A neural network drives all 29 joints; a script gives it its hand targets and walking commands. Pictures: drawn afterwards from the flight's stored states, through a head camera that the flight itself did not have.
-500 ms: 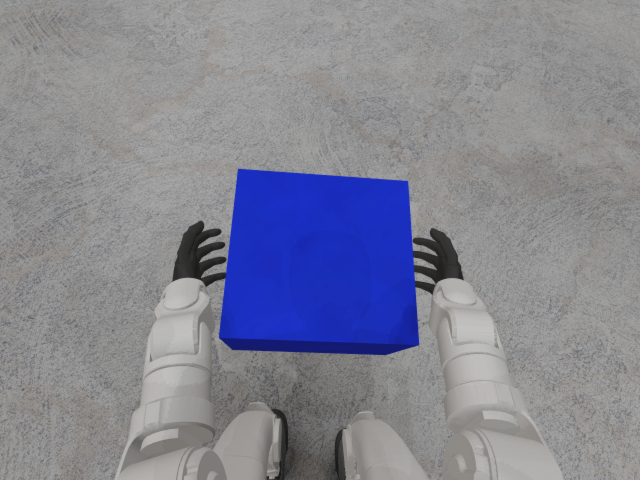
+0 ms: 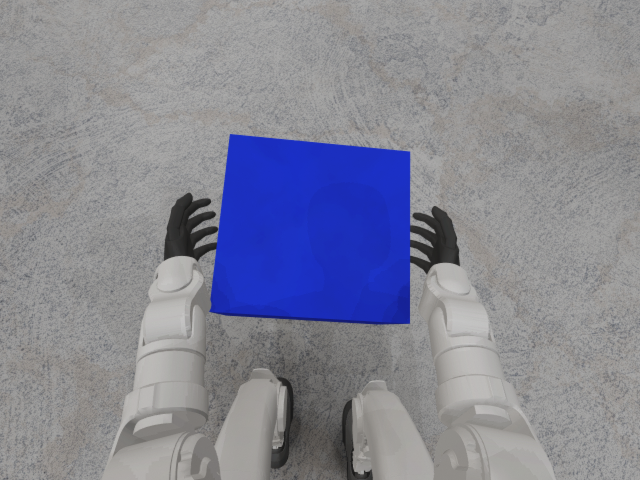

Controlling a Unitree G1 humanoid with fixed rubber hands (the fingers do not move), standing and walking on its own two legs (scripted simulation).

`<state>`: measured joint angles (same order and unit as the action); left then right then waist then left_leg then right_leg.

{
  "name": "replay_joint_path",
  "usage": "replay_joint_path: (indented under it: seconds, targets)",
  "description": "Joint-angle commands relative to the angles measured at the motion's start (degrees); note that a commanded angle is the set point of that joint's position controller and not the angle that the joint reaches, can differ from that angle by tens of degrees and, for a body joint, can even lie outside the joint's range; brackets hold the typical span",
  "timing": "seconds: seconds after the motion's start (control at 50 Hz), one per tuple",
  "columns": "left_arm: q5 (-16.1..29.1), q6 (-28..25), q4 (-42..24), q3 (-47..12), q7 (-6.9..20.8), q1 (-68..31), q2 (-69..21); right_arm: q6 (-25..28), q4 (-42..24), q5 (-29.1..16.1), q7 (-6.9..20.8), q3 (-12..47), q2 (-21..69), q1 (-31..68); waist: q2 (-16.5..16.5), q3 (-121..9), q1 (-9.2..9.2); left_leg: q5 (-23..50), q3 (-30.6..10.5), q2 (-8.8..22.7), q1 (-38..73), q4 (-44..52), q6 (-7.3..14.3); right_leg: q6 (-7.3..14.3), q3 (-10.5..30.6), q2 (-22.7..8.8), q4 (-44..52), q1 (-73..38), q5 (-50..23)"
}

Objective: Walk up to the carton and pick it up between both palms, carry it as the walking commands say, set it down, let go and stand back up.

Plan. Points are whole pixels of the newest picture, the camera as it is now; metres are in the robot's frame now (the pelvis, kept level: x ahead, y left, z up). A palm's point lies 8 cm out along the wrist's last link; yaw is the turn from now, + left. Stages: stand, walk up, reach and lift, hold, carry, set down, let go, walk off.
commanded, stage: set down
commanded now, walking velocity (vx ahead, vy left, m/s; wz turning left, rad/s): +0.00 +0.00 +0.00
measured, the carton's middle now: (311, 239) +0.43 +0.03 -0.15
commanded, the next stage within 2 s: none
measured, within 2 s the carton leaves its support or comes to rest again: neither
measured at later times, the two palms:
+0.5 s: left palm (200, 261) +0.39 +0.19 -0.14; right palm (419, 265) +0.40 -0.14 -0.15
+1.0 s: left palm (222, 265) +0.42 +0.18 -0.24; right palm (408, 272) +0.41 -0.15 -0.26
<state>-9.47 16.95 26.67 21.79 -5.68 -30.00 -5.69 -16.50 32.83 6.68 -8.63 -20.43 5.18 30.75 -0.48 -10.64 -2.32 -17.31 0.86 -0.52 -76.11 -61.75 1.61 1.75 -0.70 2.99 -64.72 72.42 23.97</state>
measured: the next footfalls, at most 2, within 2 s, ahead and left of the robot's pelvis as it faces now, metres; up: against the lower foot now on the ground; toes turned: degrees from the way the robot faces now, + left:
none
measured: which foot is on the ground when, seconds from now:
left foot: down 0.00-1.00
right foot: down 0.00-1.00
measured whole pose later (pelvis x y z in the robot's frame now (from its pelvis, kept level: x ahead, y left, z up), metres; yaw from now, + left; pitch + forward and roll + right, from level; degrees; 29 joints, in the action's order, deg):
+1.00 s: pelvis -0.05 +0.00 -0.16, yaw +0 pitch +35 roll +0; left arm -0.7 17.1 34.4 16.9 -10.8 -52.8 5.3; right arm -17.8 38.0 -0.5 -14.5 -16.4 -3.2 53.4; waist 0.6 2.9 -1.2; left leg -24.3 1.6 -0.2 -108.4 -98.1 1.8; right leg 2.0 -2.1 2.8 -102.7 104.3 33.0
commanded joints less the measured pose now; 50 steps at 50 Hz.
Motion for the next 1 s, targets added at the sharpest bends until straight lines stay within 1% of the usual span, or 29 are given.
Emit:
replay_joint_path:
  seconds: [0.0,0.08,0.14,0.22,0.28,0.32,0.38,0.42,0.46,0.54,0.6,0.66,0.76,0.82,0.86,0.92,0.98]
  targets:
    - [8.4,0.1,0.7,-36.2,23.0,-35.6,-49.1,1.6,-6.1,-8.1,23.3,38.4,55.0,41.8,5.2,-58.2,-1.38,14.2,-3.2,-5.8,30.2,-1.9,0.5,-2.3,5.4,3.9,5.7,-15.8,-15.8]
    - [9.1,0.9,0.6,-36.4,23.1,-39.8,-48.2,0.7,-6.1,-9.3,22.8,38.9,54.7,46.1,3.7,-59.6,-2.43,10.2,-2.7,-6.1,27.0,-4.3,0.7,-2.3,5.5,4.0,3.0,-12.5,-11.0]
    - [9.8,1.4,0.9,-36.9,22.8,-43.2,-48.7,0.4,-5.8,-9.9,22.7,38.7,53.8,49.6,2.0,-60.7,-2.18,7.2,-2.8,-6.2,25.9,-6.0,0.6,-1.9,5.1,4.1,0.9,-9.2,-6.9]
    - [11.2,2.1,1.0,-37.8,22.2,-48.9,-50.3,0.2,-4.0,-10.2,22.9,36.7,52.1,53.5,-0.4,-62.1,-0.18,3.1,-3.5,-6.4,25.7,-8.1,0.1,-1.1,4.0,4.5,-2.1,-3.9,-2.5]
    - [12.1,2.5,1.1,-38.4,21.5,-52.6,-51.3,0.2,-2.2,-10.2,23.0,34.8,51.4,55.3,-1.9,-63.5,1.50,1.1,-4.1,-6.5,26.1,-9.7,-0.4,-0.6,3.0,4.9,-4.4,0.0,-0.8]
    - [12.7,2.6,1.3,-38.6,21.1,-54.4,-51.6,0.2,-1.4,-10.4,23.1,33.7,51.2,56.3,-2.6,-64.5,2.30,0.6,-4.4,-6.4,26.4,-10.9,-0.6,-0.4,2.6,5.0,-5.8,1.8,-0.6]
    - [13.2,2.6,1.7,-38.5,20.4,-56.2,-51.5,0.2,-0.3,-10.8,23.3,32.5,50.9,57.2,-3.3,-65.4,2.73,0.7,-4.5,-6.4,26.1,-12.6,-0.9,-0.3,2.2,5.3,-7.9,4.1,-0.7]
    - [13.1,2.5,2.3,-38.0,20.0,-56.2,-51.4,0.3,0.0,-11.3,23.4,32.3,50.8,57.9,-3.6,-65.9,2.09,1.7,-4.2,-6.5,25.6,-13.9,-1.0,-0.3,2.1,5.5,-9.4,5.3,-1.2]
    - [12.9,2.3,2.8,-37.6,19.5,-56.0,-51.1,0.5,-0.2,-12.0,23.4,32.6,50.7,58.7,-3.7,-66.4,1.31,2.9,-4.0,-6.5,25.1,-15.1,-1.0,-0.3,2.0,5.6,-10.7,6.4,-1.9]
    - [12.4,1.7,4.0,-36.4,18.6,-54.5,-50.7,1.0,-1.5,-13.4,23.2,33.9,50.2,60.4,-2.7,-67.3,-0.57,6.4,-3.6,-6.7,23.4,-17.8,-1.0,-0.7,1.9,5.9,-13.6,8.3,-3.9]
    - [12.4,1.1,4.5,-36.0,17.9,-53.7,-50.3,1.6,-2.4,-13.9,22.8,34.8,49.5,60.9,-1.6,-67.8,-1.03,9.0,-3.4,-6.8,21.9,-19.9,-1.1,-1.0,1.6,6.0,-15.5,9.8,-5.5]
    - [12.7,0.5,4.7,-35.9,17.5,-53.9,-49.5,2.2,-3.5,-13.9,22.0,35.5,48.7,61.4,-0.3,-68.5,-0.82,11.1,-3.4,-6.8,20.2,-22.1,-1.2,-1.3,1.3,6.0,-17.2,11.0,-7.1]
    - [14.4,-0.4,3.3,-37.1,16.9,-56.0,-47.7,3.0,-5.3,-13.9,20.4,36.3,47.0,62.2,1.2,-71.5,0.48,13.3,-3.2,-6.7,17.9,-25.4,-1.4,-1.8,0.8,6.0,-19.9,11.5,-9.2]
    - [15.6,-0.7,2.0,-38.3,16.4,-58.3,-46.3,3.2,-6.3,-14.1,19.3,36.9,46.2,63.3,1.5,-73.5,1.15,12.9,-2.9,-6.9,16.5,-27.2,-1.5,-1.9,0.6,6.1,-21.5,11.6,-9.3]
    - [16.4,-0.9,0.9,-39.2,16.2,-60.4,-45.3,3.2,-7.0,-14.4,18.7,37.2,45.8,64.6,1.4,-75.5,1.69,11.4,-2.6,-7.1,15.6,-28.3,-1.4,-1.9,0.4,6.1,-22.5,11.4,-8.3]
    - [17.3,-0.9,-1.1,-40.4,15.8,-63.9,-44.0,2.9,-8.8,-15.2,17.8,38.1,45.5,67.6,1.1,-80.2,1.51,9.9,-1.7,-7.3,15.0,-30.2,-1.3,-1.9,0.3,6.1,-24.2,10.1,-7.4]
    - [18.3,-0.7,-5.2,-41.8,15.1,-68.4,-41.7,2.2,-12.4,-16.9,16.9,39.9,44.9,72.1,1.1,-88.8,0.63,8.6,-0.5,-7.6,16.3,-32.2,-0.9,-2.0,0.3,6.1,-25.9,6.4,-6.6]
